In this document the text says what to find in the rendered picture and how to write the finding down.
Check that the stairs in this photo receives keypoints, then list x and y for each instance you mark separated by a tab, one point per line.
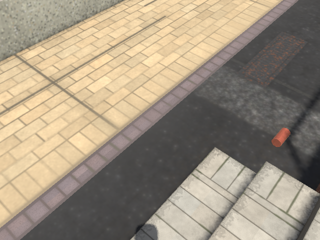
224	200

